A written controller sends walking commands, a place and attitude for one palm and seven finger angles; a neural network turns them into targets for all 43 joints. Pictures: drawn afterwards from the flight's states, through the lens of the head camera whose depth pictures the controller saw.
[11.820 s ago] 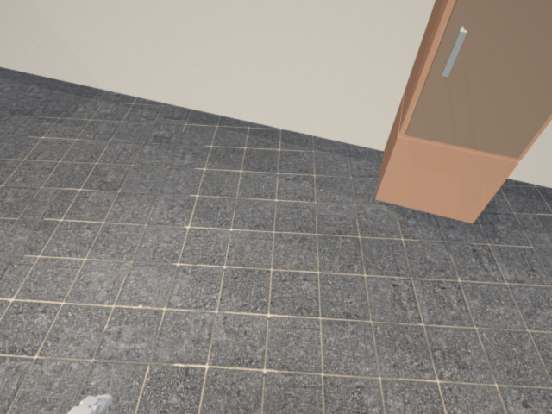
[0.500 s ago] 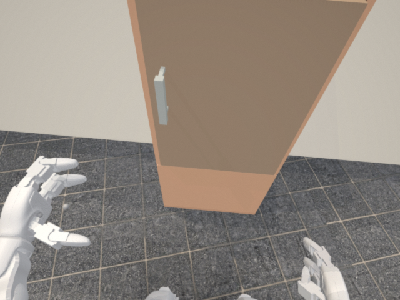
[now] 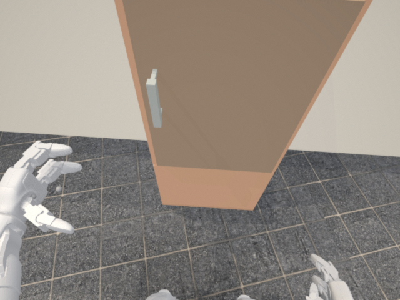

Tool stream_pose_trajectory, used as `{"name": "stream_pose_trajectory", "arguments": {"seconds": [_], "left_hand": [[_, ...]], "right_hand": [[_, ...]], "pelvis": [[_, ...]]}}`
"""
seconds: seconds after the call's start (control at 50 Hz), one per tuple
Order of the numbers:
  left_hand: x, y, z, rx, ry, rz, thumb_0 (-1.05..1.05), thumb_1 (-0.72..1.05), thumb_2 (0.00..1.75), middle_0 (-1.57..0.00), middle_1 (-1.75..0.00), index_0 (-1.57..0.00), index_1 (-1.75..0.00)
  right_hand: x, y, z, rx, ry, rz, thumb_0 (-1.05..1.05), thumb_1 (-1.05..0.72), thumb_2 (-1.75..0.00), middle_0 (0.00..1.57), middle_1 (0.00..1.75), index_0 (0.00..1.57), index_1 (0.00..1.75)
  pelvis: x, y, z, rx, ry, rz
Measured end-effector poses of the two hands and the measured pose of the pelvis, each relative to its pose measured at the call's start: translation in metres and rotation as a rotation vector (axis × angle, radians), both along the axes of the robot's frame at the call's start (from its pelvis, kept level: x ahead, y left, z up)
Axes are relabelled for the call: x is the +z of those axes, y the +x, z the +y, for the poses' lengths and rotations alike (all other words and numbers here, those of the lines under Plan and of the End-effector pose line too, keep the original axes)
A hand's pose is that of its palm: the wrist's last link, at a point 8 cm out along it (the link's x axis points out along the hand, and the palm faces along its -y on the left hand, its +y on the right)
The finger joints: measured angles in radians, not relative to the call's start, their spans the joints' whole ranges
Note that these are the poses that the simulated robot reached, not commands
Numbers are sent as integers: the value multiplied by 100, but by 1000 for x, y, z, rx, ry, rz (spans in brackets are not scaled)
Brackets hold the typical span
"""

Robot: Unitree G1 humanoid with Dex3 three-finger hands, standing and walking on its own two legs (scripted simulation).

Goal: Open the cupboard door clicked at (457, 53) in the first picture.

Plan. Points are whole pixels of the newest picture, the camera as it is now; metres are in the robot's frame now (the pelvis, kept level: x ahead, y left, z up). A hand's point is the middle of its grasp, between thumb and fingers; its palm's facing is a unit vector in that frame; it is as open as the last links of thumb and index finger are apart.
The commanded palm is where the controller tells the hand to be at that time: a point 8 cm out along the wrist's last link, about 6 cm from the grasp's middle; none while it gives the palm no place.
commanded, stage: raise the hand with hooked fingers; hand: left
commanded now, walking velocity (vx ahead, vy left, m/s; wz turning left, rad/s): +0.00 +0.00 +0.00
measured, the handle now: (156, 99) +0.55 +0.14 +0.05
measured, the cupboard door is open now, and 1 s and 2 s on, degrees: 0 0 0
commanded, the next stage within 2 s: move the hooked fingers beside the handle in 0.32 s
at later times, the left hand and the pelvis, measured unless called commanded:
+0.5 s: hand (64, 193) +0.28 +0.26 +0.07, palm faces +0.01 -1.00 -0.03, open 13.9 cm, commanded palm +0.26 +0.30 +0.07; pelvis -0.01 -0.02 +0.00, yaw +1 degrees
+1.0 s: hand (90, 157) +0.36 +0.24 +0.06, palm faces -0.02 -1.00 -0.01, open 13.9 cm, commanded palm +0.33 +0.29 +0.07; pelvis -0.01 -0.01 +0.00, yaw -1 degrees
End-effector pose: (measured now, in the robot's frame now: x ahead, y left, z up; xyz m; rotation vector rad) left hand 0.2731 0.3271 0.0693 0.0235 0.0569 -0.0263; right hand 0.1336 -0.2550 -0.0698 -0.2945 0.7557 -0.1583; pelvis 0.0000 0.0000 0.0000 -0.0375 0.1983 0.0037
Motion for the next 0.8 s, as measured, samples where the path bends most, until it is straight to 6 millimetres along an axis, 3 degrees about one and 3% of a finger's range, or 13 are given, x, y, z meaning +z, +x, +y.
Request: {"name": "stream_pose_trajectory", "arguments": {"seconds": [0.52,0.8], "left_hand": [[5,-11,-17,34,8,-39,-1,-49,30,-30,-120,-30,-120],[0,47,-34,0,-9,-37,-1,-49,30,-30,-120,-30,-120]], "right_hand": [[-4,5,-6,15,28,-23,1,-90,-90,21,30,20,30],[-14,-25,-19,-48,4,74,1,-90,-90,21,30,20,30]], "pelvis": [[-1,-8,-16,9,9,-20],[-3,-12,-18,-2,12,4]]}}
